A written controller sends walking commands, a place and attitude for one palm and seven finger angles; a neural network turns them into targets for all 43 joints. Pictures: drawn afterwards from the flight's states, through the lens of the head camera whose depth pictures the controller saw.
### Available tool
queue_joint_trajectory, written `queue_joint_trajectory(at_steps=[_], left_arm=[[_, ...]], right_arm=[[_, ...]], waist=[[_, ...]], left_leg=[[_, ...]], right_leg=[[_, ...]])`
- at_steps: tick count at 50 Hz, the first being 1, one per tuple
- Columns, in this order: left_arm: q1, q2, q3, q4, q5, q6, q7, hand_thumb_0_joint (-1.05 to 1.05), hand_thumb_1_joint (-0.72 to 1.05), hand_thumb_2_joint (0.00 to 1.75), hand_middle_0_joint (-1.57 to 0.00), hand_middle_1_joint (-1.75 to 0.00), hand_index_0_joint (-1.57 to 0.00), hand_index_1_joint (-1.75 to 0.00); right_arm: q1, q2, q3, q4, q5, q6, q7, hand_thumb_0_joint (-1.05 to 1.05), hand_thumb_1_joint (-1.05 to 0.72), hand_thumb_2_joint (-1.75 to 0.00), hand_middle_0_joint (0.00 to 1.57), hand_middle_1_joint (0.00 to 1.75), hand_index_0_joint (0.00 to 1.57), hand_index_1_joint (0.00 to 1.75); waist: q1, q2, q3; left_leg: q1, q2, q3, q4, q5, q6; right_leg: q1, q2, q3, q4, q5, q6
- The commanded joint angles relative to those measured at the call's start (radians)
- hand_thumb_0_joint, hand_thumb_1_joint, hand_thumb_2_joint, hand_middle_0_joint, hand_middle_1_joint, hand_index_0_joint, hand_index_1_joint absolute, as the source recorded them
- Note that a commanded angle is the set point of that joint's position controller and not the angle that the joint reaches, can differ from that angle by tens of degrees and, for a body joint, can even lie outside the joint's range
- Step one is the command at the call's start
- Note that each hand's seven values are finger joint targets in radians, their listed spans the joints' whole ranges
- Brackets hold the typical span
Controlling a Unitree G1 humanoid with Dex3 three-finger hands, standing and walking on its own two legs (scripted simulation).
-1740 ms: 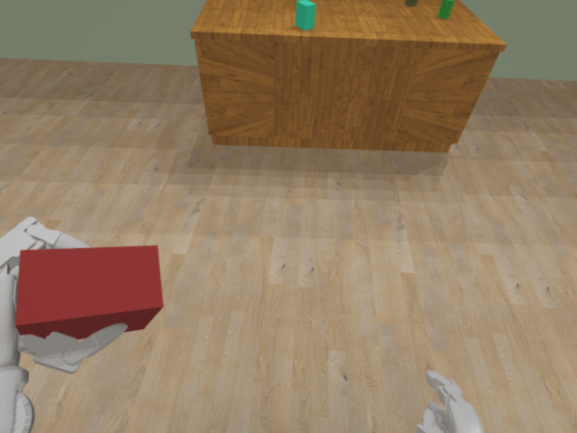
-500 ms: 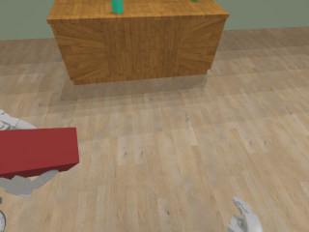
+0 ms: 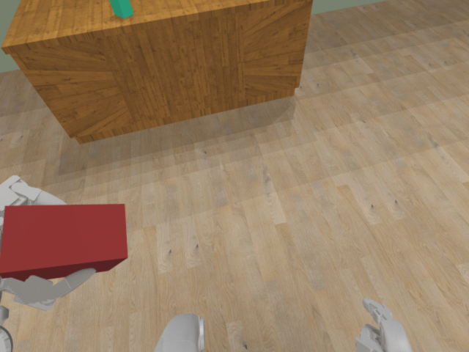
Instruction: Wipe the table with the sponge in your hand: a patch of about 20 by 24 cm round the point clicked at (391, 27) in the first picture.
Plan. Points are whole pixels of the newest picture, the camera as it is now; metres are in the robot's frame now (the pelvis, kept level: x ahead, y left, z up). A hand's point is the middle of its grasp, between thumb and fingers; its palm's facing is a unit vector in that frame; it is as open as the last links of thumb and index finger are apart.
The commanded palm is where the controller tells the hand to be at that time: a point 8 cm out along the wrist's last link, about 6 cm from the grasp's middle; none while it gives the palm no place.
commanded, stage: walk to a spot facing it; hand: left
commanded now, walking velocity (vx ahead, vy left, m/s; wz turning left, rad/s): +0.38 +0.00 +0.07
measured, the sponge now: (83, 242) +0.23 +0.19 +0.15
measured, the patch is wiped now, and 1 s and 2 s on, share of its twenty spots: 0.00 0.00 0.00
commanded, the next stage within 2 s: none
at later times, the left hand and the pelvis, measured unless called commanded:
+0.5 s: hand (87, 121) +0.39 +0.22 +0.20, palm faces +0.37 -0.83 -0.42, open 10.4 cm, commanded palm +0.33 +0.27 +0.18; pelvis +0.16 +0.00 +0.00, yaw -2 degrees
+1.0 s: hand (148, 65) +0.53 +0.16 +0.20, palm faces +0.40 -0.77 -0.49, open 10.4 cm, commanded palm +0.47 +0.21 +0.18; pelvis +0.32 -0.08 +0.01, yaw +3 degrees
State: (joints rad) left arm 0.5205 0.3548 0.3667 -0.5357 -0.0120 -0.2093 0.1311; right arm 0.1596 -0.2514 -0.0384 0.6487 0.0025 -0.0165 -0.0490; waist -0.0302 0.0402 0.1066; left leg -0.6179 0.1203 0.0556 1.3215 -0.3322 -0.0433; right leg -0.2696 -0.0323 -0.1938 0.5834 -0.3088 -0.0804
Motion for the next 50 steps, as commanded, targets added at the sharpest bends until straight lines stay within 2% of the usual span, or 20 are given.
queue_joint_trajectory(at_steps=[1,7,11,12,13,14,15,16,18,22,30,31,32,33,34,35,40,44,47,50], left_arm=[[-0.032,0.217,0.186,-0.216,-0.018,-0.082,0.043,0.00,0.10,1.30,-1.20,-1.60,-1.20,-1.60],[-0.060,0.182,0.143,-0.166,-0.021,-0.063,0.057,0.00,0.10,1.30,-1.20,-1.60,-1.20,-1.60],[-0.143,0.183,0.111,-0.186,-0.018,-0.061,0.066,0.00,0.10,1.30,-1.20,-1.60,-1.20,-1.60],[-0.170,0.185,0.103,-0.199,-0.017,-0.068,0.065,0.00,0.10,1.30,-1.20,-1.60,-1.20,-1.60],[-0.174,0.171,0.091,-0.210,-0.016,-0.073,0.063,0.00,0.10,1.30,-1.20,-1.60,-1.20,-1.60],[-0.205,0.178,0.095,-0.246,-0.025,-0.088,0.064,0.00,0.10,1.30,-1.20,-1.60,-1.20,-1.60],[-0.245,0.227,0.108,-0.223,-0.013,-0.090,0.063,0.00,0.10,1.30,-1.20,-1.60,-1.20,-1.60],[-0.245,0.248,0.121,-0.201,-0.012,-0.083,0.052,0.00,0.10,1.30,-1.20,-1.60,-1.20,-1.60],[-0.243,0.255,0.147,-0.288,-0.015,-0.080,0.046,0.00,0.10,1.30,-1.20,-1.60,-1.20,-1.60],[-0.080,0.173,0.132,-0.318,-0.021,-0.082,0.040,0.00,0.10,1.30,-1.20,-1.60,-1.20,-1.60],[-0.138,0.128,0.097,-0.060,-0.015,-0.053,0.031,0.00,0.10,1.30,-1.20,-1.60,-1.20,-1.60],[-0.164,0.133,0.086,-0.059,-0.010,-0.042,0.032,0.00,0.10,1.30,-1.20,-1.60,-1.20,-1.60],[-0.199,0.162,0.088,-0.064,0.001,-0.033,0.035,0.00,0.10,1.30,-1.20,-1.60,-1.20,-1.60],[-0.186,0.205,0.114,-0.051,0.003,-0.015,0.042,0.00,0.10,1.30,-1.20,-1.60,-1.20,-1.60],[-0.235,0.223,0.121,-0.109,-0.007,-0.023,0.046,0.00,0.10,1.30,-1.20,-1.60,-1.20,-1.60],[-0.251,0.203,0.103,-0.110,-0.009,-0.034,0.034,0.00,0.10,1.30,-1.20,-1.60,-1.20,-1.60],[-0.161,0.237,0.157,-0.236,0.000,-0.074,0.041,0.00,0.10,1.30,-1.20,-1.60,-1.20,-1.60],[-0.042,0.229,0.190,-0.273,-0.015,-0.084,0.057,0.00,0.10,1.30,-1.20,-1.60,-1.20,-1.60],[0.023,0.196,0.194,-0.239,-0.029,-0.076,0.069,0.00,0.10,1.30,-1.20,-1.60,-1.20,-1.60],[-0.003,0.174,0.170,-0.202,-0.030,-0.066,0.076,0.00,0.10,1.30,-1.20,-1.60,-1.20,-1.60]], right_arm=[[-0.057,-0.047,-0.014,-0.172,-0.005,-0.039,0.003,0.00,-0.90,-0.90,0.20,0.30,0.20,0.30],[-0.035,-0.040,-0.016,-0.219,0.002,-0.055,-0.005,0.00,-0.90,-0.90,0.20,0.30,0.20,0.30],[0.010,-0.046,-0.020,-0.220,-0.002,-0.062,-0.025,0.00,-0.90,-0.90,0.20,0.30,0.20,0.30],[0.020,-0.055,-0.026,-0.224,-0.002,-0.063,-0.033,0.00,-0.90,-0.90,0.20,0.30,0.20,0.30],[0.007,-0.080,-0.032,-0.230,-0.004,-0.064,-0.036,0.00,-0.90,-0.90,0.20,0.30,0.20,0.30],[0.003,-0.072,-0.020,-0.233,-0.005,-0.069,-0.026,0.00,-0.90,-0.90,0.20,0.30,0.20,0.30],[-0.005,-0.061,-0.003,-0.232,-0.007,-0.077,-0.014,0.00,-0.90,-0.90,0.20,0.30,0.20,0.30],[-0.038,-0.057,0.006,-0.212,-0.017,-0.077,-0.014,0.00,-0.90,-0.90,0.20,0.30,0.20,0.30],[-0.049,-0.055,-0.013,-0.198,-0.001,-0.085,-0.009,0.00,-0.90,-0.90,0.20,0.30,0.20,0.30],[-0.028,-0.048,-0.010,-0.193,0.001,-0.115,0.005,0.00,-0.90,-0.90,0.20,0.30,0.20,0.30],[-0.005,-0.047,-0.017,-0.169,0.009,-0.109,-0.028,0.00,-0.90,-0.90,0.20,0.30,0.20,0.30],[-0.004,-0.034,-0.013,-0.166,0.012,-0.103,-0.030,0.00,-0.90,-0.90,0.20,0.30,0.20,0.30],[0.003,-0.007,-0.008,-0.167,0.017,-0.096,-0.028,0.00,-0.90,-0.90,0.20,0.30,0.20,0.30],[-0.048,-0.003,0.004,-0.188,0.012,-0.098,-0.027,0.00,-0.90,-0.90,0.20,0.30,0.20,0.30],[-0.090,-0.023,0.012,-0.184,0.006,-0.104,-0.024,0.00,-0.90,-0.90,0.20,0.30,0.20,0.30],[-0.054,-0.034,-0.005,-0.156,0.005,-0.110,-0.023,0.00,-0.90,-0.90,0.20,0.30,0.20,0.30],[-0.089,-0.051,-0.008,-0.147,0.002,-0.068,-0.011,0.00,-0.90,-0.90,0.20,0.30,0.20,0.30],[-0.062,-0.034,-0.017,-0.189,0.001,-0.056,0.000,0.00,-0.90,-0.90,0.20,0.30,0.20,0.30],[-0.037,-0.024,-0.019,-0.221,0.001,-0.056,0.004,0.00,-0.90,-0.90,0.20,0.30,0.20,0.30],[-0.008,-0.029,-0.027,-0.229,0.003,-0.055,-0.004,0.00,-0.90,-0.90,0.20,0.30,0.20,0.30]], waist=[[0.021,-0.099,-0.182],[0.058,-0.166,-0.169],[0.021,-0.117,-0.217],[0.001,-0.058,-0.247],[0.000,0.124,-0.289],[0.016,0.274,-0.296],[0.013,0.196,-0.239],[0.013,0.176,-0.205],[0.031,0.154,-0.164],[0.045,0.225,-0.173],[0.039,0.086,-0.162],[0.045,-0.011,-0.185],[0.046,-0.253,-0.218],[0.077,-0.452,-0.196],[0.069,-0.342,-0.188],[0.045,-0.276,-0.186],[0.032,-0.131,-0.154],[0.044,-0.110,-0.186],[0.067,-0.159,-0.202],[0.052,-0.186,-0.228]], left_leg=[[-0.059,0.043,0.004,-0.271,0.076,0.005],[0.076,-0.013,0.134,-0.605,0.091,0.033],[0.376,-0.088,0.216,-0.818,0.176,0.053],[0.540,-0.064,0.166,-0.849,0.208,0.080],[0.686,0.083,-0.069,-0.890,0.242,0.148],[0.795,0.318,-0.434,-0.943,0.406,0.276],[0.718,0.373,-0.552,-0.998,0.363,0.320],[0.630,0.381,-0.534,-1.031,0.220,0.321],[0.554,0.333,-0.369,-1.032,0.125,0.295],[0.380,0.219,-0.074,-1.077,0.011,0.204],[0.325,0.156,0.071,-0.871,-0.101,0.133],[0.290,0.106,0.107,-0.689,-0.080,0.115],[0.139,0.014,0.155,-0.385,-0.112,0.086],[-0.103,-0.084,0.076,-0.113,-0.282,0.059],[-0.148,-0.048,-0.038,0.002,-0.233,0.046],[-0.112,-0.014,-0.073,0.027,-0.141,0.038],[-0.108,0.015,-0.038,-0.023,-0.005,0.008],[-0.001,0.026,0.044,-0.403,0.024,0.019],[0.042,-0.018,0.132,-0.592,0.031,0.026],[0.196,-0.065,0.191,-0.739,0.098,0.035]], right_leg=[[0.173,-0.271,0.238,-0.272,0.367,-0.089],[0.225,-0.263,0.216,-0.242,0.413,-0.086],[0.176,-0.200,0.127,0.001,0.549,-0.025],[0.078,-0.172,0.107,0.153,0.534,0.012],[-0.065,-0.099,0.062,0.348,0.293,0.061],[-0.290,-0.003,0.099,0.573,-0.230,0.084],[-0.366,0.013,0.185,0.712,-0.311,0.077],[-0.395,-0.043,0.225,0.755,-0.271,0.081],[-0.420,-0.093,0.228,0.701,-0.214,0.091],[-0.243,-0.093,0.108,0.449,-0.055,0.106],[0.052,-0.006,-0.055,-0.013,0.011,0.130],[0.136,-0.023,-0.003,-0.092,-0.003,0.112],[0.242,-0.196,0.268,-0.211,-0.068,0.033],[0.314,-0.390,0.655,-0.305,0.009,-0.076],[0.310,-0.458,0.692,-0.331,0.064,-0.109],[0.263,-0.409,0.621,-0.325,0.006,-0.083],[0.218,-0.339,0.262,-0.284,0.281,-0.066],[0.263,-0.321,0.155,-0.251,0.432,-0.076],[0.321,-0.302,0.141,-0.215,0.524,-0.077],[0.292,-0.272,0.099,-0.124,0.559,-0.045]])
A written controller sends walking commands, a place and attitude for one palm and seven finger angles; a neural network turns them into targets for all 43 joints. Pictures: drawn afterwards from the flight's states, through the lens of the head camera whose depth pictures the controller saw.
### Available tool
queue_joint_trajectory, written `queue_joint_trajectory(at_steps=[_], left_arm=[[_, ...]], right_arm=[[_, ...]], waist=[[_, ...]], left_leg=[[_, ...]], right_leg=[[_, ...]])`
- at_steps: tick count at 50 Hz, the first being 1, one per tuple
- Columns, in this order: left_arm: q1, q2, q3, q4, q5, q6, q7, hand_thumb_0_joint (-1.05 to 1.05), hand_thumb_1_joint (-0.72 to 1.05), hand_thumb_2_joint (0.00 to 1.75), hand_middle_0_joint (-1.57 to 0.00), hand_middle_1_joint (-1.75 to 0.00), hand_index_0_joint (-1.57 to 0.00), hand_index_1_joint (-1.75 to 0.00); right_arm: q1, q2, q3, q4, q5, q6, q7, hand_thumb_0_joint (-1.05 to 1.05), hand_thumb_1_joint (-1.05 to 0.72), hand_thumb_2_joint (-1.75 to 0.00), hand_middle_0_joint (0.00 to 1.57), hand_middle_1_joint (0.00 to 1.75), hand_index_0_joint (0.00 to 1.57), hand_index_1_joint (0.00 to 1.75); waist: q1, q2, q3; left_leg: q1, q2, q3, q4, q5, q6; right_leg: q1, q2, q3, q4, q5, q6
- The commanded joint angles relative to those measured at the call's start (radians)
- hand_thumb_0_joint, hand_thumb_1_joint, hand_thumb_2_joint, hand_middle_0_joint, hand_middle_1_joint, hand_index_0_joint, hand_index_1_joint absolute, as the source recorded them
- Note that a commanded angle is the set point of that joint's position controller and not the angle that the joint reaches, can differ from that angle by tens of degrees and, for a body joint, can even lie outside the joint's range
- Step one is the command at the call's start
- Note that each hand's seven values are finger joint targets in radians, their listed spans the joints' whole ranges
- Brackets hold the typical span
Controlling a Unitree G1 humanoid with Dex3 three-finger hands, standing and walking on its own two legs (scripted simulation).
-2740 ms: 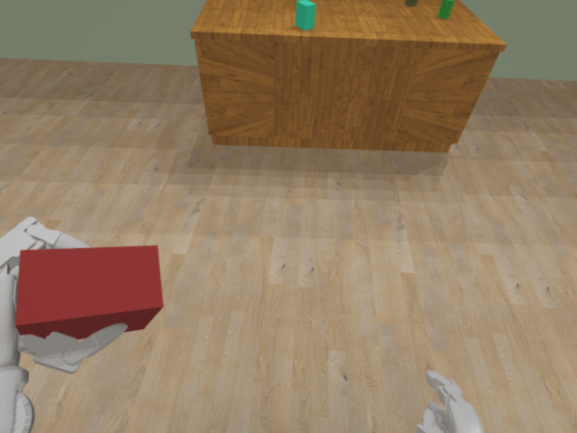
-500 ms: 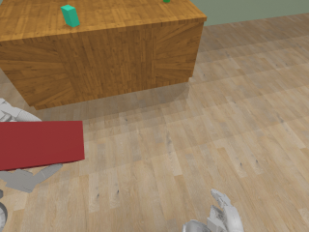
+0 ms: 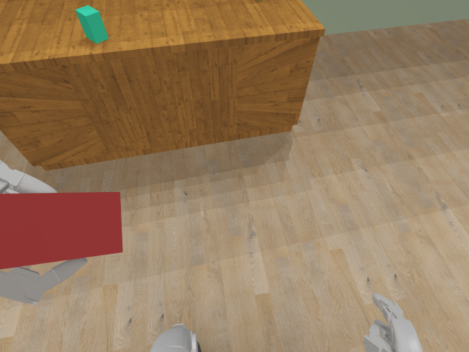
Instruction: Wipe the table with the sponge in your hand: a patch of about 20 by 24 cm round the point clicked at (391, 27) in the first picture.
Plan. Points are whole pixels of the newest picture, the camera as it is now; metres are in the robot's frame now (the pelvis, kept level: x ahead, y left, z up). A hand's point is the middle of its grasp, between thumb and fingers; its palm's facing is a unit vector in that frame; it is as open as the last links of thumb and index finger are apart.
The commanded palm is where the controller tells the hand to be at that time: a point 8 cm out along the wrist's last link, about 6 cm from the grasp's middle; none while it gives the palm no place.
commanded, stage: walk to a spot facing it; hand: left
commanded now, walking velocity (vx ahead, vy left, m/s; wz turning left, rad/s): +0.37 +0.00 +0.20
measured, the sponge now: (72, 229) +0.23 +0.20 +0.18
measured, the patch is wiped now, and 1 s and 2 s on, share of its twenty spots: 0.00 0.00 0.00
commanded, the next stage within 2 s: turn to face it in 1.50 s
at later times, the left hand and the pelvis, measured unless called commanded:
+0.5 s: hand (92, 153) +0.34 +0.21 +0.18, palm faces +0.51 -0.72 -0.47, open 10.4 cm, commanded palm +0.28 +0.25 +0.18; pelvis +0.15 -0.05 -0.02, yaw +5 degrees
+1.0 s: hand (90, 87) +0.48 +0.26 +0.18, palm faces +0.56 -0.73 -0.40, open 10.4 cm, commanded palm +0.40 +0.28 +0.18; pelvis +0.29 -0.02 -0.01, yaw +10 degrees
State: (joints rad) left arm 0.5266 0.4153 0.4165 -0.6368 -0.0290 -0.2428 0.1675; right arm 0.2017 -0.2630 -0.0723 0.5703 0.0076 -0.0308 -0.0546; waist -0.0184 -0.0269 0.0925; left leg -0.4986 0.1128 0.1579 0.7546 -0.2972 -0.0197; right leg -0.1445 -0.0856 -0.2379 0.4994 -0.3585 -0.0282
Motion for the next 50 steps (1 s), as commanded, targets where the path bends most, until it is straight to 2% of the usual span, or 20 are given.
queue_joint_trajectory(at_steps=[1,3,4,5,8,12,20,21,22,23,25,28,31,37,41,42,43,44,46,50], left_arm=[[-0.044,0.111,0.106,-0.107,-0.013,-0.031,0.041,0.00,0.10,1.30,-1.20,-1.60,-1.20,-1.60],[-0.094,0.095,0.068,-0.119,-0.008,-0.042,0.036,0.00,0.10,1.30,-1.20,-1.60,-1.20,-1.60],[-0.111,0.097,0.068,-0.136,-0.013,-0.049,0.035,0.00,0.10,1.30,-1.20,-1.60,-1.20,-1.60],[-0.160,0.137,0.073,-0.116,-0.005,-0.052,0.035,0.00,0.10,1.30,-1.20,-1.60,-1.20,-1.60],[-0.270,0.175,0.081,-0.159,0.008,-0.043,0.008,0.00,0.10,1.30,-1.20,-1.60,-1.20,-1.60],[-0.130,0.106,0.053,-0.249,-0.001,-0.045,0.004,0.00,0.10,1.30,-1.20,-1.60,-1.20,-1.60],[-0.128,0.069,0.050,0.018,-0.001,-0.012,0.000,0.00,0.10,1.30,-1.20,-1.60,-1.20,-1.60],[-0.150,0.075,0.043,0.035,0.005,-0.001,-0.001,0.00,0.10,1.30,-1.20,-1.60,-1.20,-1.60],[-0.179,0.119,0.052,0.045,0.017,0.011,0.001,0.00,0.10,1.30,-1.20,-1.60,-1.20,-1.60],[-0.169,0.144,0.074,0.068,0.010,0.026,0.005,0.00,0.10,1.30,-1.20,-1.60,-1.20,-1.60],[-0.252,0.130,0.048,0.042,0.006,0.009,-0.006,0.00,0.10,1.30,-1.20,-1.60,-1.20,-1.60],[-0.224,0.147,0.060,-0.053,0.009,-0.020,-0.013,0.00,0.10,1.30,-1.20,-1.60,-1.20,-1.60],[-0.201,0.150,0.066,-0.128,0.013,-0.034,0.001,0.00,0.10,1.30,-1.20,-1.60,-1.20,-1.60],[-0.027,0.137,0.119,-0.186,-0.007,-0.029,0.036,0.00,0.10,1.30,-1.20,-1.60,-1.20,-1.60],[-0.056,0.117,0.105,-0.146,-0.012,-0.028,0.047,0.00,0.10,1.30,-1.20,-1.60,-1.20,-1.60],[-0.079,0.114,0.099,-0.164,-0.007,-0.041,0.046,0.00,0.10,1.30,-1.20,-1.60,-1.20,-1.60],[-0.067,0.091,0.075,-0.163,-0.015,-0.049,0.038,0.00,0.10,1.30,-1.20,-1.60,-1.20,-1.60],[-0.107,0.150,0.099,-0.158,0.003,-0.054,0.040,0.00,0.10,1.30,-1.20,-1.60,-1.20,-1.60],[-0.185,0.177,0.106,-0.130,0.007,-0.040,0.011,0.00,0.10,1.30,-1.20,-1.60,-1.20,-1.60],[-0.093,0.118,0.071,-0.247,-0.005,-0.043,0.001,0.00,0.10,1.30,-1.20,-1.60,-1.20,-1.60]], right_arm=[[-0.037,-0.025,-0.001,-0.147,-0.003,-0.039,-0.006,0.00,-0.90,-0.90,0.20,0.30,0.20,0.30],[-0.022,-0.054,-0.016,-0.152,-0.003,-0.039,-0.024,0.00,-0.90,-0.90,0.20,0.30,0.20,0.30],[-0.042,-0.072,-0.015,-0.155,-0.007,-0.042,-0.018,0.00,-0.90,-0.90,0.20,0.30,0.20,0.30],[-0.048,-0.055,0.011,-0.165,-0.005,-0.051,-0.007,0.00,-0.90,-0.90,0.20,0.30,0.20,0.30],[-0.092,-0.054,0.004,-0.120,0.002,-0.063,-0.003,0.00,-0.90,-0.90,0.20,0.30,0.20,0.30],[-0.077,-0.040,0.017,-0.114,0.003,-0.106,0.008,0.00,-0.90,-0.90,0.20,0.30,0.20,0.30],[-0.058,-0.031,0.022,-0.087,0.002,-0.094,-0.017,0.00,-0.90,-0.90,0.20,0.30,0.20,0.30],[-0.054,-0.019,0.023,-0.082,0.006,-0.084,-0.019,0.00,-0.90,-0.90,0.20,0.30,0.20,0.30],[-0.053,0.009,0.028,-0.089,0.008,-0.072,-0.019,0.00,-0.90,-0.90,0.20,0.30,0.20,0.30],[-0.110,-0.002,0.038,-0.107,0.004,-0.075,-0.018,0.00,-0.90,-0.90,0.20,0.30,0.20,0.30],[-0.103,-0.024,0.034,-0.076,-0.001,-0.083,-0.013,0.00,-0.90,-0.90,0.20,0.30,0.20,0.30],[-0.137,-0.029,0.039,-0.061,0.002,-0.050,-0.009,0.00,-0.90,-0.90,0.20,0.30,0.20,0.30],[-0.122,-0.043,0.025,-0.077,-0.004,-0.051,-0.003,0.00,-0.90,-0.90,0.20,0.30,0.20,0.30],[-0.086,-0.015,0.009,-0.152,-0.003,-0.054,0.001,0.00,-0.90,-0.90,0.20,0.30,0.20,0.30],[-0.020,-0.034,-0.012,-0.150,-0.003,-0.042,-0.019,0.00,-0.90,-0.90,0.20,0.30,0.20,0.30],[-0.026,-0.058,-0.022,-0.158,-0.001,-0.039,-0.023,0.00,-0.90,-0.90,0.20,0.30,0.20,0.30],[-0.036,-0.082,-0.027,-0.161,-0.002,-0.045,-0.017,0.00,-0.90,-0.90,0.20,0.30,0.20,0.30],[-0.041,-0.063,-0.003,-0.172,-0.001,-0.057,-0.003,0.00,-0.90,-0.90,0.20,0.30,0.20,0.30],[-0.074,-0.062,0.001,-0.130,0.000,-0.061,0.002,0.00,-0.90,-0.90,0.20,0.30,0.20,0.30],[-0.065,-0.040,0.008,-0.115,0.009,-0.095,0.011,0.00,-0.90,-0.90,0.20,0.30,0.20,0.30]], waist=[[0.021,-0.100,-0.238],[-0.013,0.110,-0.304],[0.000,0.325,-0.311],[0.001,0.302,-0.271],[0.012,0.202,-0.154],[0.034,0.296,-0.162],[0.029,0.139,-0.166],[0.032,0.030,-0.177],[0.036,-0.269,-0.193],[0.063,-0.365,-0.165],[0.030,-0.195,-0.128],[0.026,-0.110,-0.101],[0.019,-0.061,-0.122],[0.067,-0.105,-0.188],[0.002,-0.034,-0.289],[-0.008,0.146,-0.325],[0.001,0.375,-0.316],[0.002,0.298,-0.284],[-0.003,0.202,-0.201],[0.030,0.265,-0.194]], left_leg=[[0.200,-0.088,0.116,-0.241,0.126,0.017],[0.517,-0.012,-0.034,-0.310,0.198,0.077],[0.658,0.251,-0.439,-0.346,0.357,0.212],[0.620,0.371,-0.670,-0.407,0.409,0.304],[0.422,0.325,-0.509,-0.455,0.105,0.283],[0.254,0.199,-0.217,-0.501,0.018,0.189],[0.170,0.132,-0.096,-0.287,-0.147,0.109],[0.129,0.075,-0.047,-0.101,-0.164,0.087],[-0.072,-0.032,0.017,0.226,-0.231,0.048],[-0.247,-0.089,-0.090,0.466,-0.307,0.031],[-0.247,-0.013,-0.186,0.585,-0.161,0.011],[-0.236,0.005,-0.156,0.578,-0.065,-0.013],[-0.176,0.017,-0.113,0.384,-0.023,-0.007],[-0.018,-0.036,0.041,-0.062,-0.018,0.012],[0.364,-0.099,0.088,-0.288,0.157,0.034],[0.537,0.005,-0.095,-0.318,0.189,0.092],[0.663,0.280,-0.538,-0.363,0.420,0.228],[0.646,0.362,-0.698,-0.395,0.494,0.309],[0.493,0.337,-0.604,-0.427,0.294,0.304],[0.389,0.196,-0.277,-0.442,0.253,0.209]], right_leg=[[0.122,-0.193,0.112,0.054,0.614,-0.069],[-0.088,-0.120,0.049,0.381,0.447,0.008],[-0.354,0.009,0.080,0.624,-0.089,0.049],[-0.477,0.054,0.185,0.787,-0.288,0.044],[-0.541,-0.058,0.256,0.783,-0.171,0.053],[-0.356,-0.049,0.154,0.539,-0.016,0.063],[-0.026,0.042,0.009,0.038,0.046,0.082],[0.032,-0.006,0.092,-0.052,0.011,0.055],[0.139,-0.225,0.444,-0.179,-0.067,-0.040],[0.168,-0.381,0.719,-0.263,-0.016,-0.126],[0.086,-0.378,0.645,-0.282,-0.085,-0.131],[0.053,-0.309,0.354,-0.240,0.167,-0.103],[0.076,-0.294,0.215,-0.220,0.330,-0.103],[0.188,-0.271,0.157,-0.121,0.572,-0.114],[0.057,-0.173,0.027,0.225,0.542,-0.017],[-0.108,-0.115,0.014,0.433,0.365,0.025],[-0.388,0.012,0.066,0.672,-0.209,0.062],[-0.500,0.040,0.184,0.811,-0.304,0.047],[-0.560,-0.049,0.245,0.845,-0.206,0.054],[-0.482,-0.053,0.172,0.621,-0.051,0.072]])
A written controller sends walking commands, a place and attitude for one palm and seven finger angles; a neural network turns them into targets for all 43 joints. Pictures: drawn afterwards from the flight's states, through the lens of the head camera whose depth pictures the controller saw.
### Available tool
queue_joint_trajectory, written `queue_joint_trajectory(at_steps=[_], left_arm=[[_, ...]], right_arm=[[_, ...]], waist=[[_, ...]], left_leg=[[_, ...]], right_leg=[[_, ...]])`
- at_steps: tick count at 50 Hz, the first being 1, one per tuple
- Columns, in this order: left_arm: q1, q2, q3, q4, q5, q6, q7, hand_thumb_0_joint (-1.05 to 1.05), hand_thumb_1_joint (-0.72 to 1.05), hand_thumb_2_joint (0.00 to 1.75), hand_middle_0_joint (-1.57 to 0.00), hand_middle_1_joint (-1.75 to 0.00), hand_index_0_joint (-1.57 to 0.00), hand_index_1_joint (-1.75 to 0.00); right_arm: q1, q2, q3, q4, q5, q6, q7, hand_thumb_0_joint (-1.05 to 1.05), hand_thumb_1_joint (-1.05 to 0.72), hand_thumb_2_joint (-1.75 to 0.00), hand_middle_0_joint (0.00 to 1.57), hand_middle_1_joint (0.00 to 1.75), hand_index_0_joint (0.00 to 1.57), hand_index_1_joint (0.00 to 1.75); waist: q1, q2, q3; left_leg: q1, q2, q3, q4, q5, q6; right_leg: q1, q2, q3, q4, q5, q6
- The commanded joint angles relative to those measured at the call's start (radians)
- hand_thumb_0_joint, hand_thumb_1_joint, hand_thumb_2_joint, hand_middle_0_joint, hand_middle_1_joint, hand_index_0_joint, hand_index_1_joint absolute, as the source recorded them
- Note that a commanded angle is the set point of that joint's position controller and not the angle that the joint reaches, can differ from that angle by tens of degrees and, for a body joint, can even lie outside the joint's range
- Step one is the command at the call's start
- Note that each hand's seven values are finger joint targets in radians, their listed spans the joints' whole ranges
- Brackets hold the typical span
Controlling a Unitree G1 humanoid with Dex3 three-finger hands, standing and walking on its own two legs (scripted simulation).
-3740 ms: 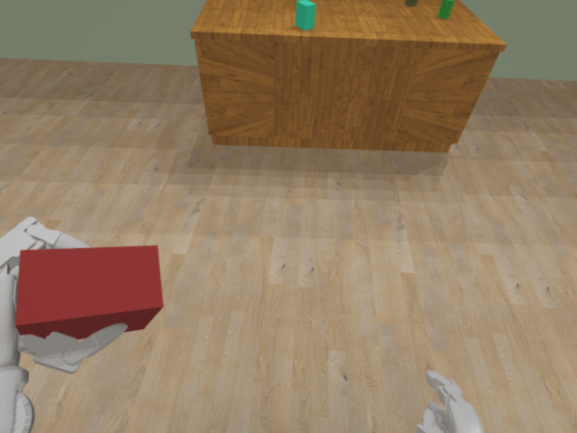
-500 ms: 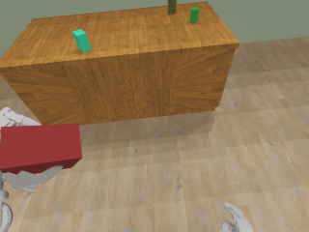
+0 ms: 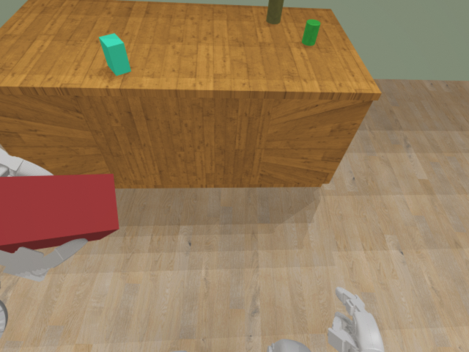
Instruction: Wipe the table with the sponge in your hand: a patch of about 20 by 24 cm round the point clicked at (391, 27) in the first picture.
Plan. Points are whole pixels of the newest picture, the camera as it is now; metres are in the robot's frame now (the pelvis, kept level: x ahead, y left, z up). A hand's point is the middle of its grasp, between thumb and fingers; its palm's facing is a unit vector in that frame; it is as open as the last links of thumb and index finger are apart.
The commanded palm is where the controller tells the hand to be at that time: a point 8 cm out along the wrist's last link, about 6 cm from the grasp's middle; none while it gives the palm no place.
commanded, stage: walk to a spot facing it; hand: left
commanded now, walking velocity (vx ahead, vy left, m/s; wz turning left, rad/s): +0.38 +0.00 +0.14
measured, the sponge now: (71, 213) +0.25 +0.22 +0.17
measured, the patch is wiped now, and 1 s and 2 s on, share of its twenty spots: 0.00 0.00 0.00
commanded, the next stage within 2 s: turn to face it in 0.50 s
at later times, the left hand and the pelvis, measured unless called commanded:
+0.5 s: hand (104, 156) +0.33 +0.20 +0.18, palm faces +0.46 -0.75 -0.47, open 10.4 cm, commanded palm +0.25 +0.25 +0.19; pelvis +0.14 -0.06 +0.01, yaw +10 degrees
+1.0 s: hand (103, 119) +0.38 +0.21 +0.20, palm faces +0.59 -0.67 -0.45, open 10.4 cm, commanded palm +0.34 +0.24 +0.19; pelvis +0.22 -0.06 -0.01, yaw +8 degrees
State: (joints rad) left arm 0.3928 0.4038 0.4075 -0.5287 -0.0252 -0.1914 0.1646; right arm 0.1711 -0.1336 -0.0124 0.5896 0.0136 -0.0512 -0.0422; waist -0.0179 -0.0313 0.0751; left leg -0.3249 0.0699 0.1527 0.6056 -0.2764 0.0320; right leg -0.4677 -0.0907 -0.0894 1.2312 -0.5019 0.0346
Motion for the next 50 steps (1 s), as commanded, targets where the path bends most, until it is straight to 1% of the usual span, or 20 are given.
queue_joint_trajectory(at_steps=[1,10,11,12,13,14,16,18,20,27,30,31,32,33,34,39,45,48,49,50], left_arm=[[0.059,0.106,0.063,-0.355,-0.011,-0.091,0.000,0.00,0.10,1.30,-1.20,-1.60,-1.20,-1.60],[-0.019,0.083,0.047,-0.103,-0.004,-0.054,-0.006,0.00,0.10,1.30,-1.20,-1.60,-1.20,-1.60],[-0.043,0.095,0.044,-0.091,0.002,-0.047,-0.004,0.00,0.10,1.30,-1.20,-1.60,-1.20,-1.60],[-0.066,0.127,0.047,-0.083,0.016,-0.037,-0.003,0.00,0.10,1.30,-1.20,-1.60,-1.20,-1.60],[-0.059,0.147,0.057,-0.071,0.011,-0.021,0.001,0.00,0.10,1.30,-1.20,-1.60,-1.20,-1.60],[-0.106,0.166,0.067,-0.122,0.001,-0.027,0.006,0.00,0.10,1.30,-1.20,-1.60,-1.20,-1.60],[-0.106,0.165,0.063,-0.154,0.000,-0.053,-0.004,0.00,0.10,1.30,-1.20,-1.60,-1.20,-1.60],[-0.059,0.186,0.097,-0.221,0.005,-0.068,-0.004,0.00,0.10,1.30,-1.20,-1.60,-1.20,-1.60],[-0.017,0.182,0.110,-0.256,0.004,-0.077,0.003,0.00,0.10,1.30,-1.20,-1.60,-1.20,-1.60],[0.168,0.159,0.158,-0.305,-0.021,-0.066,0.043,0.00,0.10,1.30,-1.20,-1.60,-1.20,-1.60],[0.142,0.148,0.143,-0.285,-0.030,-0.060,0.052,0.00,0.10,1.30,-1.20,-1.60,-1.20,-1.60],[0.116,0.138,0.128,-0.300,-0.030,-0.076,0.052,0.00,0.10,1.30,-1.20,-1.60,-1.20,-1.60],[0.112,0.134,0.124,-0.321,-0.040,-0.099,0.051,0.00,0.10,1.30,-1.20,-1.60,-1.20,-1.60],[0.101,0.171,0.131,-0.300,-0.022,-0.112,0.049,0.00,0.10,1.30,-1.20,-1.60,-1.20,-1.60],[0.045,0.186,0.124,-0.236,-0.012,-0.107,0.032,0.00,0.10,1.30,-1.20,-1.60,-1.20,-1.60],[-0.004,0.160,0.087,-0.405,-0.014,-0.095,0.008,0.00,0.10,1.30,-1.20,-1.60,-1.20,-1.60],[-0.023,0.097,0.052,-0.175,-0.018,-0.059,-0.002,0.00,0.10,1.30,-1.20,-1.60,-1.20,-1.60],[-0.067,0.090,0.044,-0.063,-0.011,-0.038,-0.010,0.00,0.10,1.30,-1.20,-1.60,-1.20,-1.60],[-0.111,0.087,0.024,-0.055,-0.007,-0.036,-0.015,0.00,0.10,1.30,-1.20,-1.60,-1.20,-1.60],[-0.144,0.114,0.024,-0.051,-0.002,-0.036,-0.014,0.00,0.10,1.30,-1.20,-1.60,-1.20,-1.60]], right_arm=[[-0.031,-0.168,-0.048,-0.135,0.002,-0.085,0.003,0.00,-0.90,-0.90,0.20,0.30,0.20,0.30],[-0.038,-0.162,-0.034,-0.102,-0.004,-0.079,-0.031,0.00,-0.90,-0.90,0.20,0.30,0.20,0.30],[-0.036,-0.152,-0.031,-0.099,-0.001,-0.072,-0.032,0.00,-0.90,-0.90,0.20,0.30,0.20,0.30],[-0.026,-0.125,-0.029,-0.099,0.002,-0.060,-0.031,0.00,-0.90,-0.90,0.20,0.30,0.20,0.30],[-0.070,-0.128,-0.019,-0.122,0.000,-0.061,-0.030,0.00,-0.90,-0.90,0.20,0.30,0.20,0.30],[-0.106,-0.146,-0.014,-0.120,-0.009,-0.066,-0.030,0.00,-0.90,-0.90,0.20,0.30,0.20,0.30],[-0.084,-0.166,-0.030,-0.095,-0.012,-0.065,-0.019,0.00,-0.90,-0.90,0.20,0.30,0.20,0.30],[-0.120,-0.157,-0.023,-0.095,-0.010,-0.037,-0.018,0.00,-0.90,-0.90,0.20,0.30,0.20,0.30],[-0.110,-0.162,-0.029,-0.112,-0.015,-0.033,-0.016,0.00,-0.90,-0.90,0.20,0.30,0.20,0.30],[-0.058,-0.136,-0.050,-0.189,-0.018,-0.023,-0.019,0.00,-0.90,-0.90,0.20,0.30,0.20,0.30],[-0.002,-0.147,-0.066,-0.182,-0.014,-0.015,-0.031,0.00,-0.90,-0.90,0.20,0.30,0.20,0.30],[-0.002,-0.162,-0.073,-0.184,-0.010,-0.015,-0.037,0.00,-0.90,-0.90,0.20,0.30,0.20,0.30],[-0.014,-0.192,-0.079,-0.188,-0.010,-0.018,-0.037,0.00,-0.90,-0.90,0.20,0.30,0.20,0.30],[-0.006,-0.192,-0.065,-0.182,-0.006,-0.028,-0.025,0.00,-0.90,-0.90,0.20,0.30,0.20,0.30],[-0.008,-0.212,-0.069,-0.172,0.000,-0.036,-0.008,0.00,-0.90,-0.90,0.20,0.30,0.20,0.30],[-0.056,-0.177,-0.042,-0.147,-0.009,-0.075,0.003,0.00,-0.90,-0.90,0.20,0.30,0.20,0.30],[-0.034,-0.183,-0.028,-0.140,-0.015,-0.117,0.006,0.00,-0.90,-0.90,0.20,0.30,0.20,0.30],[-0.032,-0.182,-0.031,-0.143,-0.007,-0.103,0.002,0.00,-0.90,-0.90,0.20,0.30,0.20,0.30],[-0.036,-0.177,-0.030,-0.145,-0.003,-0.097,0.003,0.00,-0.90,-0.90,0.20,0.30,0.20,0.30],[-0.028,-0.159,-0.027,-0.150,-0.002,-0.091,0.004,0.00,-0.90,-0.90,0.20,0.30,0.20,0.30]], waist=[[0.030,0.283,-0.177],[0.033,0.172,-0.147],[0.035,0.089,-0.172],[0.035,-0.174,-0.205],[0.055,-0.327,-0.184],[0.053,-0.231,-0.144],[0.030,-0.136,-0.094],[0.033,-0.087,-0.087],[0.024,-0.074,-0.111],[0.063,-0.119,-0.194],[-0.011,-0.098,-0.286],[-0.025,0.051,-0.326],[-0.002,0.317,-0.348],[0.005,0.319,-0.351],[-0.004,0.165,-0.264],[0.033,0.334,-0.233],[0.032,0.240,-0.162],[0.041,0.145,-0.149],[0.036,0.072,-0.130],[0.023,-0.112,-0.126]], left_leg=[[0.169,0.217,-0.223,-0.307,0.223,0.141],[0.073,0.164,-0.117,-0.136,0.066,0.073],[0.026,0.118,-0.088,0.033,0.040,0.054],[-0.146,0.024,-0.016,0.336,-0.096,0.018],[-0.357,-0.073,-0.080,0.585,-0.316,-0.010],[-0.403,-0.035,-0.176,0.707,-0.287,-0.025],[-0.380,0.023,-0.188,0.774,-0.155,-0.053],[-0.368,0.041,-0.171,0.735,-0.120,-0.066],[-0.342,0.051,-0.133,0.617,-0.092,-0.072],[-0.168,-0.001,0.069,0.104,-0.069,-0.062],[0.123,-0.089,0.121,-0.119,0.127,-0.056],[0.319,-0.010,0.000,-0.167,0.281,-0.013],[0.468,0.281,-0.392,-0.146,0.776,0.146],[0.490,0.402,-0.572,-0.143,0.996,0.229],[0.376,0.395,-0.524,-0.181,0.875,0.229],[0.182,0.239,-0.119,-0.238,0.477,0.101],[0.072,0.314,-0.069,-0.243,0.234,0.052],[0.045,0.274,-0.007,-0.105,0.089,-0.003],[0.029,0.227,0.010,-0.007,0.014,-0.029],[-0.007,0.126,0.032,0.156,-0.123,-0.068]], right_leg=[[-0.099,-0.039,0.000,-0.174,0.134,0.010],[0.269,0.057,-0.144,-0.707,0.229,0.019],[0.360,0.015,-0.079,-0.789,0.221,-0.004],[0.481,-0.191,0.202,-0.883,0.188,-0.080],[0.533,-0.377,0.522,-0.961,0.248,-0.178],[0.495,-0.438,0.540,-0.997,0.271,-0.202],[0.377,-0.389,0.391,-0.991,0.208,-0.191],[0.353,-0.339,0.172,-0.956,0.373,-0.163],[0.393,-0.318,0.044,-0.929,0.533,-0.154],[0.486,-0.295,-0.084,-0.752,0.922,-0.141],[0.396,-0.229,-0.170,-0.453,0.938,-0.061],[0.249,-0.161,-0.158,-0.261,0.696,-0.021],[-0.008,-0.005,-0.112,-0.037,0.023,0.027],[-0.110,0.036,0.026,0.097,-0.219,0.000],[-0.159,0.021,0.096,0.112,-0.167,-0.009],[-0.003,-0.001,0.031,-0.209,0.099,0.003],[0.133,0.047,-0.023,-0.478,0.123,0.022],[0.207,0.071,-0.031,-0.647,0.225,0.023],[0.214,0.047,0.031,-0.733,0.308,0.004],[0.196,-0.058,0.228,-0.824,0.499,-0.056]])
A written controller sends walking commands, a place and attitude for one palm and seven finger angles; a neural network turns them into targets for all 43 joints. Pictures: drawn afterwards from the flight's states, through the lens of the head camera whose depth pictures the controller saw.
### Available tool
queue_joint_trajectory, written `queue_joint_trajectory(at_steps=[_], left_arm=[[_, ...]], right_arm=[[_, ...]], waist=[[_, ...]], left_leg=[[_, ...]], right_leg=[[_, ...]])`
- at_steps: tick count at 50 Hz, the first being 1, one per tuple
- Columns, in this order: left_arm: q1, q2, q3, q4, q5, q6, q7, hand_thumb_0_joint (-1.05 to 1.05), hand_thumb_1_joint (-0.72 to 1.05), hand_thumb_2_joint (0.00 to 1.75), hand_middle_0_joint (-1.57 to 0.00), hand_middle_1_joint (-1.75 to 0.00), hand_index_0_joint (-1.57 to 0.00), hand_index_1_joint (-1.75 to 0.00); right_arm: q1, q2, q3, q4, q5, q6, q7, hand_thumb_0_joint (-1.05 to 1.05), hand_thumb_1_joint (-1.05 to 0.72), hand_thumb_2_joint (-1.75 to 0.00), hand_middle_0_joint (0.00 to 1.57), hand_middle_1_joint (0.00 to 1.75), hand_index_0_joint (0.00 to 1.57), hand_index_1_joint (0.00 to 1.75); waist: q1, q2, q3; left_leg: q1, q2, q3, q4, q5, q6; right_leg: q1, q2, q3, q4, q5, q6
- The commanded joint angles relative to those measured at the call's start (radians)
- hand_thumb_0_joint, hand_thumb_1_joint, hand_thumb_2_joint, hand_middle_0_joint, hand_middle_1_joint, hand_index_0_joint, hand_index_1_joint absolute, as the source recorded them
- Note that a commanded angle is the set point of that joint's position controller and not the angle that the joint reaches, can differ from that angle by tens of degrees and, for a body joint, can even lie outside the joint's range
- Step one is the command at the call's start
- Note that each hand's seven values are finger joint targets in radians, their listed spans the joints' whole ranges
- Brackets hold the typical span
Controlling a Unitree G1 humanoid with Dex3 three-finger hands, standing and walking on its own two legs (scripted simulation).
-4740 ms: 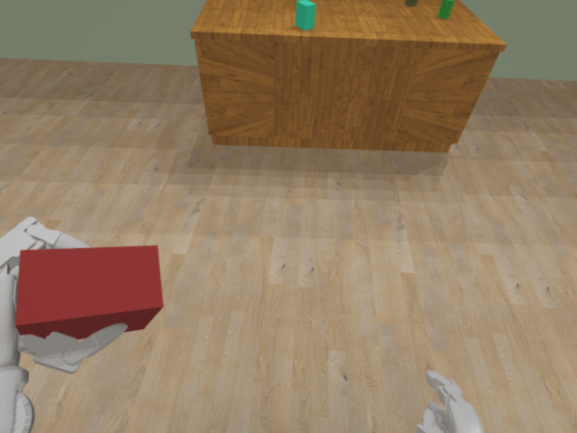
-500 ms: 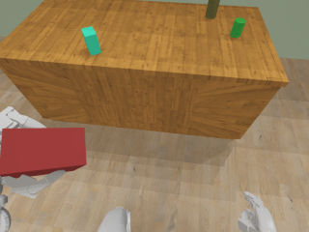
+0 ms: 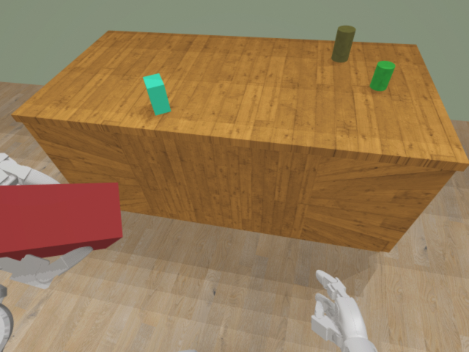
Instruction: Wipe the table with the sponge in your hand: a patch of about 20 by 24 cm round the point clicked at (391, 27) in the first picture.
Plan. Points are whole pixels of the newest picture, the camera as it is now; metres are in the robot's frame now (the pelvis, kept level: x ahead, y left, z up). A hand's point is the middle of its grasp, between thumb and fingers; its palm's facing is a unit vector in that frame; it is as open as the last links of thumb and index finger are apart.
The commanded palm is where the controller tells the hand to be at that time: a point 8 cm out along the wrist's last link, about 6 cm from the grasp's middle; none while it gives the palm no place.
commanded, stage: turn to face it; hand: left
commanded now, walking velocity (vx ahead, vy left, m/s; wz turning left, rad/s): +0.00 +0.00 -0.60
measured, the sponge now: (77, 221) +0.21 +0.22 +0.19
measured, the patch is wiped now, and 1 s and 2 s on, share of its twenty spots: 0.00 0.00 0.00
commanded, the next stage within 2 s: take the last steps up to it in 0.74 s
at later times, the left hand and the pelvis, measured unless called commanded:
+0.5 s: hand (130, 218) +0.22 +0.16 +0.19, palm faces +0.16 -0.89 -0.44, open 10.4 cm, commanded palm +0.18 +0.21 +0.19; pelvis -0.05 -0.02 +0.01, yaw -15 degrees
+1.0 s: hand (216, 290) +0.16 +0.04 +0.18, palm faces -0.10 -0.85 -0.51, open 10.4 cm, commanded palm +0.12 +0.13 +0.19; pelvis -0.14 -0.05 +0.01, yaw -26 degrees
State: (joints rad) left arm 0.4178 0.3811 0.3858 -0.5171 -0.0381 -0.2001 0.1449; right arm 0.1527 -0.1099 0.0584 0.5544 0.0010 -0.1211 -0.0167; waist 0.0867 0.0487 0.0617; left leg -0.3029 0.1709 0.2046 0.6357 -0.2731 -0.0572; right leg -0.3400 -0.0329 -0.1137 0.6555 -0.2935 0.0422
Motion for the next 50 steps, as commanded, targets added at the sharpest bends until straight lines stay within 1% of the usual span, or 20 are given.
queue_joint_trajectory(at_steps=[1,2,3,5,8,17,24,25,27,28,30,33,36,40,41,42,43,44,47,50], left_arm=[[-0.173,0.175,0.068,-0.060,0.008,-0.021,0.013,0.00,0.10,1.30,-1.20,-1.60,-1.20,-1.60],[-0.183,0.167,0.077,-0.059,-0.002,-0.008,0.017,0.00,0.10,1.30,-1.20,-1.60,-1.20,-1.60],[-0.200,0.164,0.059,-0.098,-0.006,-0.007,0.014,0.00,0.10,1.30,-1.20,-1.60,-1.20,-1.60],[-0.107,0.175,0.084,-0.165,-0.013,-0.029,0.021,0.00,0.10,1.30,-1.20,-1.60,-1.20,-1.60],[-0.075,0.197,0.112,-0.290,-0.016,-0.064,0.037,0.00,0.10,1.30,-1.20,-1.60,-1.20,-1.60],[0.142,0.187,0.177,-0.186,-0.040,-0.068,0.031,0.00,0.10,1.30,-1.20,-1.60,-1.20,-1.60],[0.031,0.168,0.094,-0.216,-0.019,-0.051,0.009,0.00,0.10,1.30,-1.20,-1.60,-1.20,-1.60],[0.012,0.176,0.090,-0.227,-0.015,-0.057,0.005,0.00,0.10,1.30,-1.20,-1.60,-1.20,-1.60],[-0.043,0.172,0.090,-0.278,0.003,-0.069,-0.001,0.00,0.10,1.30,-1.20,-1.60,-1.20,-1.60],[-0.105,0.240,0.125,-0.318,0.019,-0.081,0.007,0.00,0.10,1.30,-1.20,-1.60,-1.20,-1.60],[-0.067,0.181,0.103,-0.247,0.030,-0.077,0.000,0.00,0.10,1.30,-1.20,-1.60,-1.20,-1.60],[-0.099,0.124,0.038,-0.246,0.023,-0.055,0.005,0.00,0.10,1.30,-1.20,-1.60,-1.20,-1.60],[-0.115,0.101,0.011,-0.167,0.022,-0.052,0.012,0.00,0.10,1.30,-1.20,-1.60,-1.20,-1.60],[-0.145,0.127,0.038,-0.139,0.029,-0.053,0.011,0.00,0.10,1.30,-1.20,-1.60,-1.20,-1.60],[-0.131,0.167,0.071,-0.141,0.032,-0.060,0.014,0.00,0.10,1.30,-1.20,-1.60,-1.20,-1.60],[-0.105,0.212,0.108,-0.148,0.030,-0.064,0.021,0.00,0.10,1.30,-1.20,-1.60,-1.20,-1.60],[-0.065,0.222,0.136,-0.147,0.020,-0.060,0.024,0.00,0.10,1.30,-1.20,-1.60,-1.20,-1.60],[-0.017,0.231,0.142,-0.181,0.007,-0.051,0.021,0.00,0.10,1.30,-1.20,-1.60,-1.20,-1.60],[0.182,0.222,0.201,-0.239,-0.006,-0.070,0.032,0.00,0.10,1.30,-1.20,-1.60,-1.20,-1.60],[0.197,0.215,0.217,-0.241,-0.005,-0.087,0.042,0.00,0.10,1.30,-1.20,-1.60,-1.20,-1.60]], right_arm=[[-0.044,-0.157,-0.079,-0.136,0.005,-0.023,-0.026,0.00,-0.90,-0.90,0.20,0.30,0.20,0.30],[-0.050,-0.162,-0.080,-0.126,0.002,-0.020,-0.025,0.00,-0.90,-0.90,0.20,0.30,0.20,0.30],[-0.064,-0.175,-0.087,-0.132,0.007,-0.012,-0.017,0.00,-0.90,-0.90,0.20,0.30,0.20,0.30],[-0.071,-0.154,-0.063,-0.121,0.000,0.013,-0.018,0.00,-0.90,-0.90,0.20,0.30,0.20,0.30],[-0.095,-0.164,-0.068,-0.121,0.002,0.043,-0.015,0.00,-0.90,-0.90,0.20,0.30,0.20,0.30],[-0.056,-0.219,-0.114,-0.159,0.017,0.093,0.002,0.00,-0.90,-0.90,0.20,0.30,0.20,0.30],[-0.014,-0.238,-0.108,-0.168,0.018,0.120,-0.002,0.00,-0.90,-0.90,0.20,0.30,0.20,0.30],[-0.006,-0.246,-0.108,-0.171,0.009,0.117,-0.007,0.00,-0.90,-0.90,0.20,0.30,0.20,0.30],[-0.034,-0.263,-0.108,-0.182,-0.005,0.096,-0.015,0.00,-0.90,-0.90,0.20,0.30,0.20,0.30],[-0.046,-0.218,-0.098,-0.182,-0.004,0.073,-0.021,0.00,-0.90,-0.90,0.20,0.30,0.20,0.30],[-0.038,-0.212,-0.117,-0.157,-0.005,0.052,-0.019,0.00,-0.90,-0.90,0.20,0.30,0.20,0.30],[-0.007,-0.223,-0.115,-0.126,0.013,0.022,-0.009,0.00,-0.90,-0.90,0.20,0.30,0.20,0.30],[0.025,-0.229,-0.108,-0.103,0.011,-0.006,-0.012,0.00,-0.90,-0.90,0.20,0.30,0.20,0.30],[0.018,-0.226,-0.111,-0.096,0.014,-0.021,-0.003,0.00,-0.90,-0.90,0.20,0.30,0.20,0.30],[0.024,-0.205,-0.111,-0.096,0.016,-0.019,0.002,0.00,-0.90,-0.90,0.20,0.30,0.20,0.30],[-0.002,-0.173,-0.099,-0.116,0.014,-0.013,-0.002,0.00,-0.90,-0.90,0.20,0.30,0.20,0.30],[-0.041,-0.183,-0.101,-0.113,0.015,-0.008,-0.003,0.00,-0.90,-0.90,0.20,0.30,0.20,0.30],[-0.060,-0.199,-0.118,-0.110,0.023,0.004,-0.008,0.00,-0.90,-0.90,0.20,0.30,0.20,0.30],[-0.085,-0.162,-0.080,-0.104,0.010,0.045,-0.012,0.00,-0.90,-0.90,0.20,0.30,0.20,0.30],[-0.078,-0.176,-0.090,-0.105,0.009,0.059,-0.027,0.00,-0.90,-0.90,0.20,0.30,0.20,0.30]], waist=[[-0.071,-0.379,-0.118],[-0.059,-0.395,-0.141],[-0.064,-0.361,-0.135],[-0.066,-0.195,-0.179],[-0.066,-0.089,-0.268],[-0.051,-0.141,-0.278],[-0.076,-0.113,-0.222],[-0.082,-0.060,-0.196],[-0.068,0.220,-0.120],[-0.055,0.237,-0.108],[-0.055,0.177,-0.048],[-0.058,0.194,-0.043],[-0.089,0.170,-0.054],[-0.088,0.121,-0.138],[-0.096,-0.025,-0.178],[-0.086,-0.253,-0.194],[-0.063,-0.291,-0.239],[-0.071,-0.292,-0.237],[-0.085,-0.136,-0.234],[-0.088,-0.174,-0.253]], left_leg=[[-0.185,-0.094,-0.059,0.312,-0.353,-0.006],[-0.192,-0.100,-0.148,0.468,-0.336,-0.012],[-0.201,-0.102,-0.198,0.558,-0.290,-0.017],[-0.275,-0.099,-0.226,0.627,-0.176,-0.033],[-0.257,-0.114,-0.216,0.532,-0.142,-0.035],[-0.148,-0.144,-0.211,0.161,-0.196,-0.010],[0.161,-0.144,-0.179,-0.178,-0.136,0.046],[0.204,-0.100,-0.219,-0.249,-0.162,0.076],[0.131,0.213,-0.528,-0.448,-0.299,0.223],[-0.006,0.315,-0.573,-0.487,-0.295,0.277],[-0.141,0.232,-0.374,-0.453,-0.220,0.241],[0.027,0.141,-0.175,-0.335,0.065,0.166],[0.087,0.158,-0.209,-0.267,0.287,0.143],[0.057,0.087,-0.130,-0.050,0.225,0.067],[0.009,0.034,-0.094,0.079,0.120,0.037],[-0.183,-0.082,-0.082,0.249,-0.180,0.001],[-0.247,-0.110,-0.154,0.421,-0.311,0.004],[-0.246,-0.094,-0.230,0.500,-0.251,0.016],[-0.290,-0.088,-0.226,0.461,-0.138,0.012],[-0.207,-0.097,-0.173,0.240,-0.129,0.025]], right_leg=[[0.123,-0.275,0.521,-0.311,0.532,-0.151],[0.102,-0.318,0.576,-0.353,0.524,-0.184],[0.074,-0.283,0.598,-0.378,0.417,-0.141],[0.211,-0.233,0.487,-0.293,0.493,-0.182],[0.318,-0.187,0.375,-0.247,0.584,-0.165],[0.281,-0.177,0.531,-0.353,0.322,-0.178],[-0.009,-0.091,0.501,-0.416,-0.093,-0.115],[-0.081,-0.042,0.470,-0.361,-0.149,-0.086],[-0.221,0.126,0.252,0.098,-0.138,-0.018],[-0.195,0.100,0.189,0.406,-0.137,-0.006],[-0.142,0.071,0.189,0.604,-0.096,-0.006],[-0.174,0.038,0.075,0.346,-0.122,0.010],[-0.059,0.055,0.019,0.064,-0.174,0.021],[0.182,0.035,0.001,-0.261,0.107,0.002],[0.239,-0.079,0.125,-0.278,0.296,-0.049],[0.327,-0.243,0.366,-0.260,0.634,-0.144],[0.329,-0.333,0.433,-0.270,0.702,-0.204],[0.300,-0.323,0.442,-0.295,0.580,-0.202],[0.303,-0.262,0.345,-0.289,0.454,-0.214],[0.292,-0.233,0.286,-0.319,0.295,-0.207]])
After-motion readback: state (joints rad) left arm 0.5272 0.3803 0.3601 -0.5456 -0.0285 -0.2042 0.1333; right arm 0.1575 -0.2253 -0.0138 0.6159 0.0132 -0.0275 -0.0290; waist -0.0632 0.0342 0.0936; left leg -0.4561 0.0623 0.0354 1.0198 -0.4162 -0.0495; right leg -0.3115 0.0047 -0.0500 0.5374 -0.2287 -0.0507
